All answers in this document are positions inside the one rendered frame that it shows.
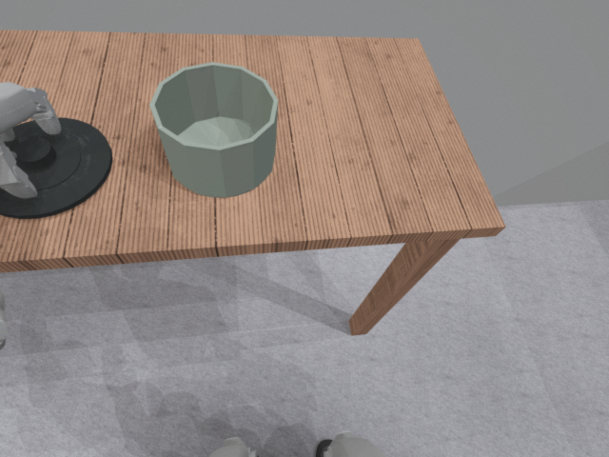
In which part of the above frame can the lid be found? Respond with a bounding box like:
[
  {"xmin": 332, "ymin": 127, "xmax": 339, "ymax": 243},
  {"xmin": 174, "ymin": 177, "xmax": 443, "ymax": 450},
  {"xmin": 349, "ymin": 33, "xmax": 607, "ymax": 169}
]
[{"xmin": 0, "ymin": 118, "xmax": 112, "ymax": 219}]

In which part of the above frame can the knob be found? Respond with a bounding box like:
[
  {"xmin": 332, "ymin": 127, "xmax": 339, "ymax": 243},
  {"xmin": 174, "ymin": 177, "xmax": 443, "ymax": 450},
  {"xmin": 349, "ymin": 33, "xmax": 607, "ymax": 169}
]
[{"xmin": 15, "ymin": 138, "xmax": 56, "ymax": 169}]

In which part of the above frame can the pot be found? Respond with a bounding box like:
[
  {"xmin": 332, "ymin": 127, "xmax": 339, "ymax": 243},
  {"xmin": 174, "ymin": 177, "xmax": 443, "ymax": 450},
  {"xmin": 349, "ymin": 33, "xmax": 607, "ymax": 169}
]
[{"xmin": 149, "ymin": 62, "xmax": 278, "ymax": 198}]

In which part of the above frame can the robot left shin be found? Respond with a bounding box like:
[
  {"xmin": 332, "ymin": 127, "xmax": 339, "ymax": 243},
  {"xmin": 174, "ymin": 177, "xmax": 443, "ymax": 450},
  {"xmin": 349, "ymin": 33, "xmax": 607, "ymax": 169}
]
[{"xmin": 223, "ymin": 437, "xmax": 248, "ymax": 448}]

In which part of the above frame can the robot left hand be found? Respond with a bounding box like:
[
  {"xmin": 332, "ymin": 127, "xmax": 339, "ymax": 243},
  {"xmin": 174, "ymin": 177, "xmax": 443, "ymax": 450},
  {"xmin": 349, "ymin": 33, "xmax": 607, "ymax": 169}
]
[{"xmin": 0, "ymin": 82, "xmax": 61, "ymax": 198}]

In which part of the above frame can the robot right thigh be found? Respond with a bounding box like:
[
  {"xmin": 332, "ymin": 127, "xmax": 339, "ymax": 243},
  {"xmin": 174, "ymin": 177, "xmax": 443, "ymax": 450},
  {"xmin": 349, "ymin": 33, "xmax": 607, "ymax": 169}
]
[{"xmin": 324, "ymin": 437, "xmax": 386, "ymax": 457}]

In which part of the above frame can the table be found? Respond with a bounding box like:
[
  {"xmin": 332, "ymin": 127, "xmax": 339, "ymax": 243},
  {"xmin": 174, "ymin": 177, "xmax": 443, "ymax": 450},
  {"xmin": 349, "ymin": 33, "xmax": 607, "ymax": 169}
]
[{"xmin": 0, "ymin": 30, "xmax": 506, "ymax": 336}]

